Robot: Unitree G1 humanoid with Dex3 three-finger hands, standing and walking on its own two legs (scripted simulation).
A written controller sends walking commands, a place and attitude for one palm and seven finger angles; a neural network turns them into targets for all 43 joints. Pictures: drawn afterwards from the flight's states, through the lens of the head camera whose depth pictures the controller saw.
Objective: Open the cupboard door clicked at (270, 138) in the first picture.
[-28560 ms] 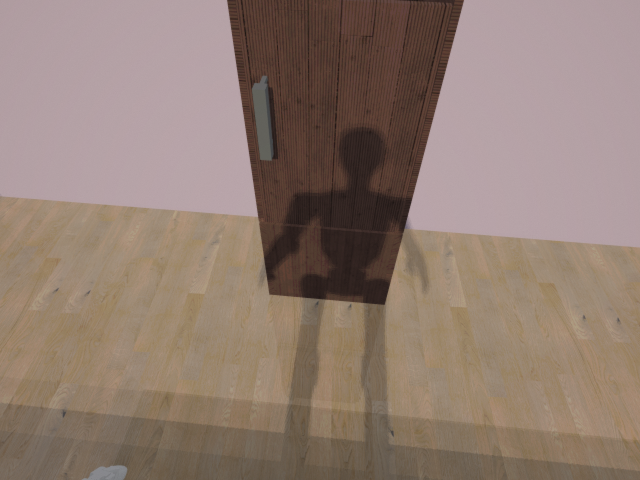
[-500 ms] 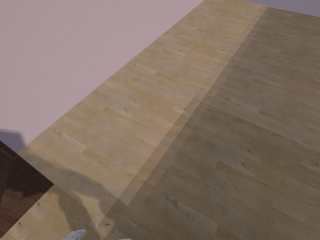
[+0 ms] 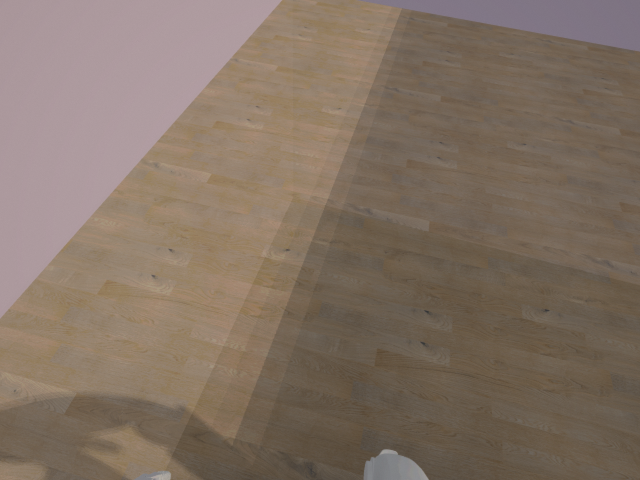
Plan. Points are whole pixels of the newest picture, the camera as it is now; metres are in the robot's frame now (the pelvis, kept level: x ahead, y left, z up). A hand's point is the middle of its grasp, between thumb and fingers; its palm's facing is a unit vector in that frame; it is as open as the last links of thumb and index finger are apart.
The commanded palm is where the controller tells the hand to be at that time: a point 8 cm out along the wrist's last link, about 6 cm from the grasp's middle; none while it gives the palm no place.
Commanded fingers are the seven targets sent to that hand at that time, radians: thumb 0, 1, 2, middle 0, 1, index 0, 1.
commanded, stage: walk to a spot facing it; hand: left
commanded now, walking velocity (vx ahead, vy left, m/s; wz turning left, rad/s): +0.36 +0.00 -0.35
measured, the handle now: out of the picture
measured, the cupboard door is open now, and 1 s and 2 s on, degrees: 46 46 46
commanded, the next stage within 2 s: turn to face it in 0.68 s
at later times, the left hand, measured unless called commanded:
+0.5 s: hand (242, 391) +0.26 +0.13 -0.18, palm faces -0.06 -0.98 -0.21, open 7.1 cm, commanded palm none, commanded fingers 0.00 0.90 0.90 -0.20 -0.30 -0.20 -0.30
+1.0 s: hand (291, 252) +0.54 +0.08 -0.18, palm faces -0.15 -0.96 -0.24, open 7.3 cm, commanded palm none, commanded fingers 0.00 0.90 0.90 -0.20 -0.30 -0.20 -0.30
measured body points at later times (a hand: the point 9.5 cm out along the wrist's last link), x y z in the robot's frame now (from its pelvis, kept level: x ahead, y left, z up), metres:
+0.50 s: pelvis +0.23 -0.06 +0.00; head +0.26 -0.05 +0.45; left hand +0.27 +0.19 -0.16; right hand +0.29 -0.30 -0.15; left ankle +0.36 +0.08 -0.71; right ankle +0.15 -0.13 -0.74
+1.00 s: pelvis +0.44 -0.10 -0.02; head +0.46 -0.11 +0.43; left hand +0.55 +0.13 -0.16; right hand +0.35 -0.32 -0.18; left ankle +0.42 +0.05 -0.73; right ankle +0.47 -0.21 -0.75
